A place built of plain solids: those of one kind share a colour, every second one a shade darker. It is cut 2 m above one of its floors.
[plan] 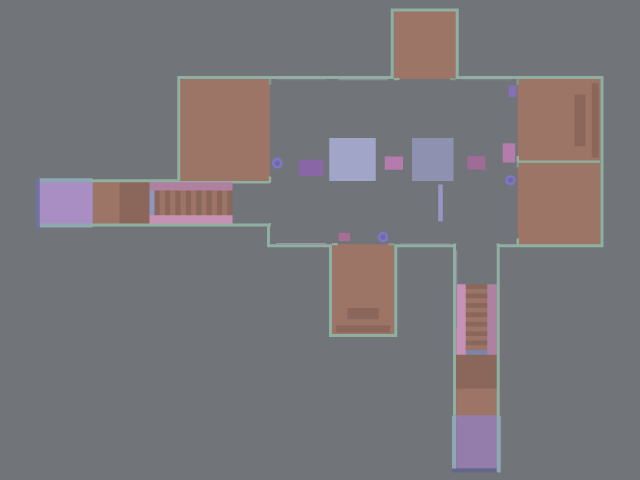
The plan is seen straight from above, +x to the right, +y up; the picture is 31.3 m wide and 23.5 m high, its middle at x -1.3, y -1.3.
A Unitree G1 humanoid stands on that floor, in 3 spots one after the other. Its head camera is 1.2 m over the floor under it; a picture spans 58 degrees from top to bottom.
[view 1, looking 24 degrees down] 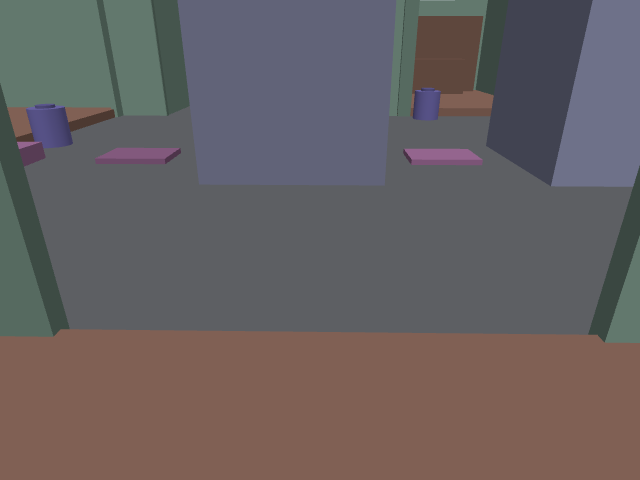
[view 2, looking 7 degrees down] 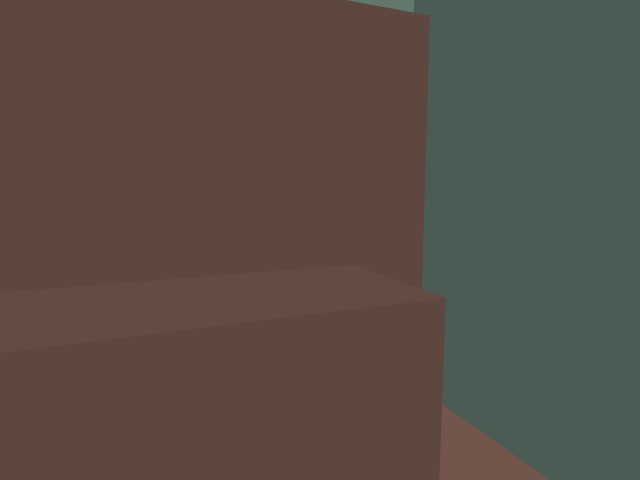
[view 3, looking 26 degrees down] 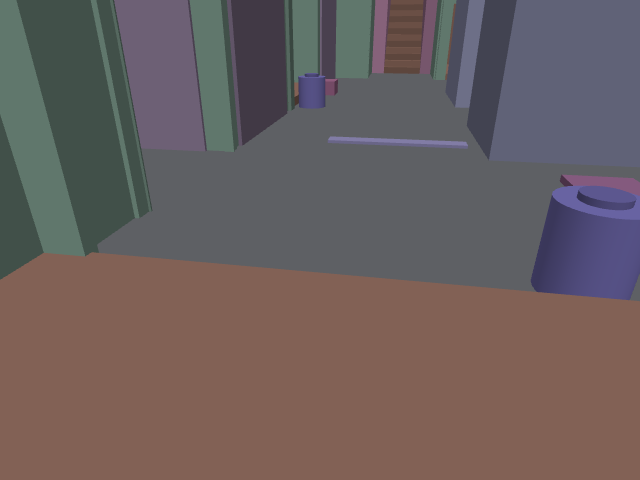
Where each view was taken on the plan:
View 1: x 3.83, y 8.23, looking -89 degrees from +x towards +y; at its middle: ground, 3.37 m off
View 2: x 0.81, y -3.71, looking -113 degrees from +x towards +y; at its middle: piece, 1.94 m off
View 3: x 10.40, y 0.52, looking -170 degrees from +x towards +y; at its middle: ground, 3.12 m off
